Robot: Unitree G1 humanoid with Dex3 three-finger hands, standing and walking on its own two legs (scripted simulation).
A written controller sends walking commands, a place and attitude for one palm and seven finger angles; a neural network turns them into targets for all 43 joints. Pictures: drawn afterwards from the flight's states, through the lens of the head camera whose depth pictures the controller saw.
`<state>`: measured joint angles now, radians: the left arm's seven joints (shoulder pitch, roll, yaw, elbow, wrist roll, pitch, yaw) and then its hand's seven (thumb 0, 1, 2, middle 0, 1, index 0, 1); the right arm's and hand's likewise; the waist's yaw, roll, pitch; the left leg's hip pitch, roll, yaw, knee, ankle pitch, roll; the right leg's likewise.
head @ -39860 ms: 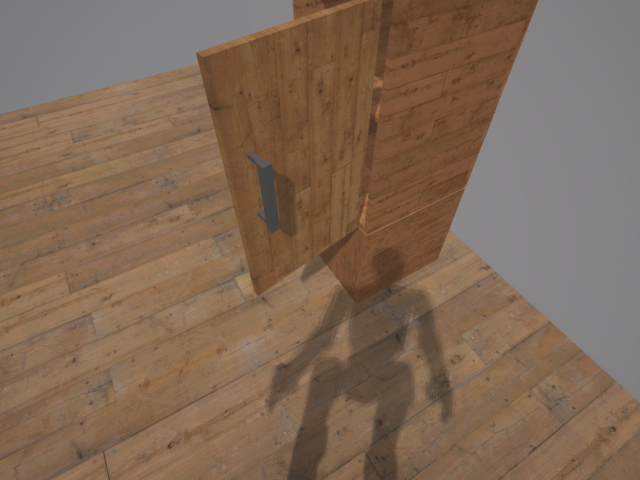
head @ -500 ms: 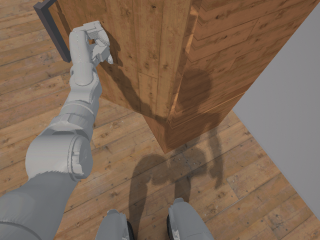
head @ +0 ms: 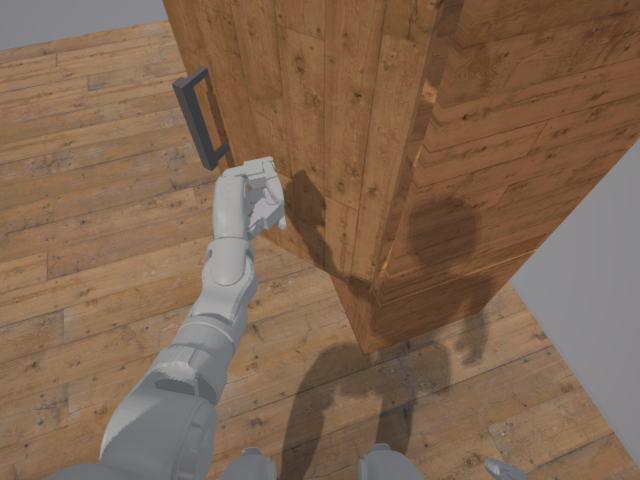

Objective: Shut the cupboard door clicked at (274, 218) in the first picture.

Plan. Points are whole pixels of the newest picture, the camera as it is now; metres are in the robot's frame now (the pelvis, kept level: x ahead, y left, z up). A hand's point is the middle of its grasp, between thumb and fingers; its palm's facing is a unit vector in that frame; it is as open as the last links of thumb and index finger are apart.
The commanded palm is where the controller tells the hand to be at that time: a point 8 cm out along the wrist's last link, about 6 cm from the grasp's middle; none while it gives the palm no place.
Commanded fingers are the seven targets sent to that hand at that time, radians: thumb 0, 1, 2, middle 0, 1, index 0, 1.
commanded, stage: draw the hand back to the body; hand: left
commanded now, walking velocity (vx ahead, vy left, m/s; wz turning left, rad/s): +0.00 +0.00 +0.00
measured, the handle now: (205, 121) +0.62 +0.15 +0.06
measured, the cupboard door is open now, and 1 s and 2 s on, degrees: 38 38 38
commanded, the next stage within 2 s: step back with the hand held close in 1.66 s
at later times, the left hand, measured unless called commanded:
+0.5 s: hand (201, 236) +0.36 +0.11 +0.13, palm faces +0.00 -1.00 -0.03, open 3.1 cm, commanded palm +0.32 +0.17 +0.13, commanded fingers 0.00 0.90 0.90 -1.25 -1.44 -1.25 -1.44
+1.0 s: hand (11, 315) +0.26 +0.23 +0.18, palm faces +0.26 -0.92 -0.29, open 4.0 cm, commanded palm +0.21 +0.27 +0.20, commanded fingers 0.00 0.90 0.90 -0.56 -0.69 -0.56 -0.69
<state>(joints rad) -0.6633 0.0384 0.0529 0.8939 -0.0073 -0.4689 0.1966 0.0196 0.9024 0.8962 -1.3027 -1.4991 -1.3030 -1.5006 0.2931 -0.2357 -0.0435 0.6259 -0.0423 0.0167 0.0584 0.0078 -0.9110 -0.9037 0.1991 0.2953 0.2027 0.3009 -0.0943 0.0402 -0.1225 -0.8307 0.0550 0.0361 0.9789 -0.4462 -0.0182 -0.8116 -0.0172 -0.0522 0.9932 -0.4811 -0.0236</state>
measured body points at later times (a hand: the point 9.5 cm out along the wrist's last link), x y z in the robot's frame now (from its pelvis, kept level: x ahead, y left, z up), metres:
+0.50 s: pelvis +0.00 +0.00 +0.04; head +0.03 -0.02 +0.48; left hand +0.35 +0.17 +0.13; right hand +0.09 -0.26 -0.09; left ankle +0.01 +0.13 -0.68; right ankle +0.00 -0.10 -0.68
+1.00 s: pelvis +0.02 +0.02 +0.07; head +0.00 +0.00 +0.52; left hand +0.24 +0.27 +0.20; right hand +0.22 -0.18 -0.01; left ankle +0.01 +0.13 -0.68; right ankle +0.00 -0.10 -0.68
